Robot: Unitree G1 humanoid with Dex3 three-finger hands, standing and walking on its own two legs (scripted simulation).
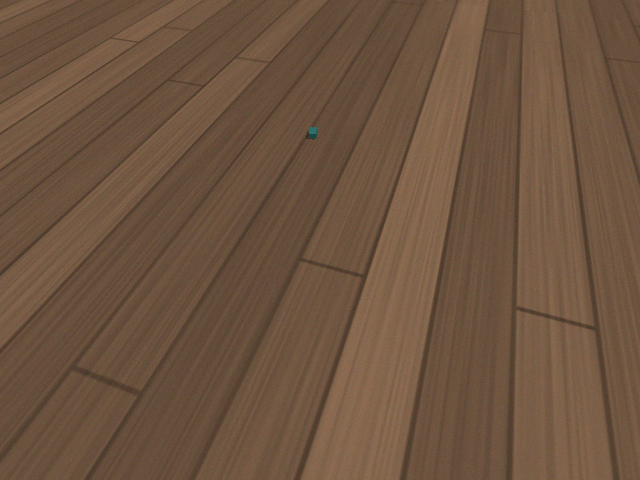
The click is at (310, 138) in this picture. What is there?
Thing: small brick
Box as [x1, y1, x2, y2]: [309, 127, 316, 138]
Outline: 310,127 309,137 315,138 316,127
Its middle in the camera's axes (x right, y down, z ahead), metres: -0.03 -0.60 +2.17
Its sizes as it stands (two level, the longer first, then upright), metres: 0.066 0.042 0.030
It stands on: the floor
